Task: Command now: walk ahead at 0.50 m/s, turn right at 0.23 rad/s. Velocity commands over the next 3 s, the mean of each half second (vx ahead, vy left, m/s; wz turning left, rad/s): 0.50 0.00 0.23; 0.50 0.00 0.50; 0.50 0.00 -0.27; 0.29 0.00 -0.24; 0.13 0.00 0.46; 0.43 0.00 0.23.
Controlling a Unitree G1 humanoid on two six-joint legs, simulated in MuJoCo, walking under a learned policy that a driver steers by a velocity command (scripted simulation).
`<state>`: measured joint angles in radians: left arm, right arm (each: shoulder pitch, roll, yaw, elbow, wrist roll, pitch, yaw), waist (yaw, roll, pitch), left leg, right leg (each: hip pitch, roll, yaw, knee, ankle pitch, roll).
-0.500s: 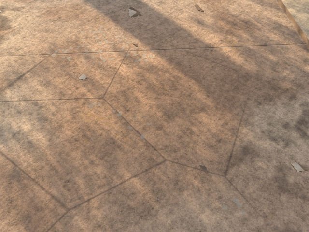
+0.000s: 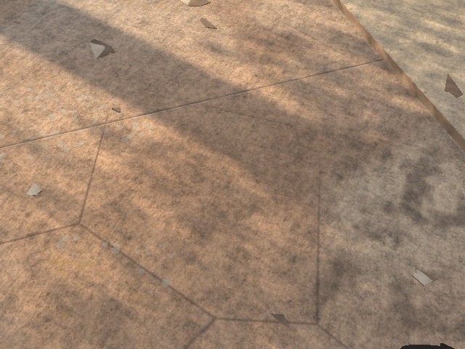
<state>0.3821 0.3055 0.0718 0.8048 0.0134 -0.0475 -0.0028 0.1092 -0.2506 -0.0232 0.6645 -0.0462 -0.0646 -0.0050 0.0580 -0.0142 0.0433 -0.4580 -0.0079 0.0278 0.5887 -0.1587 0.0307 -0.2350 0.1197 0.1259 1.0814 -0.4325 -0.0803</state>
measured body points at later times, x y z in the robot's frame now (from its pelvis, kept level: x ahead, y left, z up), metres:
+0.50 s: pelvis +0.24 -0.01 +0.02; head +0.25 -0.03 +0.47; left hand +0.32 +0.26 -0.07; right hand +0.34 -0.27 -0.11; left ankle +0.17 +0.10 -0.65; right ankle +0.26 -0.11 -0.72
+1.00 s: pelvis +0.46 +0.12 +0.01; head +0.49 +0.14 +0.46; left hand +0.42 +0.39 -0.12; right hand +0.69 -0.07 -0.10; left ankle +0.47 +0.18 -0.72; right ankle +0.48 -0.05 -0.63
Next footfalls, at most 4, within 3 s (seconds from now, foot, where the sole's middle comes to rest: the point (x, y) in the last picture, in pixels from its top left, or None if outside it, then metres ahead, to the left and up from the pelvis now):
0.36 right None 0.30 -0.10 -0.76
0.84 left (181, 324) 0.51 0.20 -0.76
1.42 right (201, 220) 0.86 0.18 -0.76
1.90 left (155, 165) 1.08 0.36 -0.76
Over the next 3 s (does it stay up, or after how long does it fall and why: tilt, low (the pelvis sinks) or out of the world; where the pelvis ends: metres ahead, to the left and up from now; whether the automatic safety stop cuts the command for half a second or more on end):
stays up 1.12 0.41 0.02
